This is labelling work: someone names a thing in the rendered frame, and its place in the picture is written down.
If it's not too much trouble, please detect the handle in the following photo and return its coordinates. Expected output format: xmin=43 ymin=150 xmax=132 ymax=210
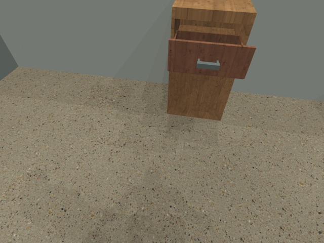
xmin=196 ymin=59 xmax=220 ymax=70

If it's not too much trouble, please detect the drawer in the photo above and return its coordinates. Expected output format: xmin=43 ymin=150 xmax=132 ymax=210
xmin=168 ymin=30 xmax=256 ymax=79

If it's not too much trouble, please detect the cabinet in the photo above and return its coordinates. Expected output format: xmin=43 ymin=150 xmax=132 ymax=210
xmin=167 ymin=0 xmax=257 ymax=121

